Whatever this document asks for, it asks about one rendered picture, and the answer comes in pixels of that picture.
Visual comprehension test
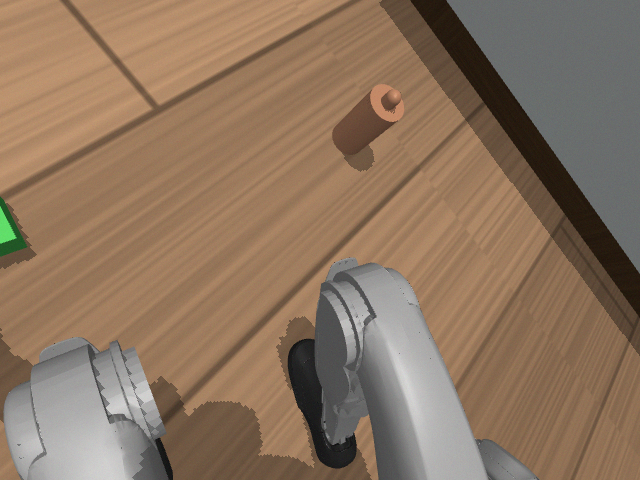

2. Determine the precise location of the right robot foot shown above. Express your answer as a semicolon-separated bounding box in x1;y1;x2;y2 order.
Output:
288;339;357;469

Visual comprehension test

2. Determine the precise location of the left robot foot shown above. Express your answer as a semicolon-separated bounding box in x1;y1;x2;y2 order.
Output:
155;437;173;480

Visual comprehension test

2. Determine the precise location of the right robot hand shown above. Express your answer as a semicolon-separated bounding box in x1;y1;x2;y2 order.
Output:
475;438;540;480

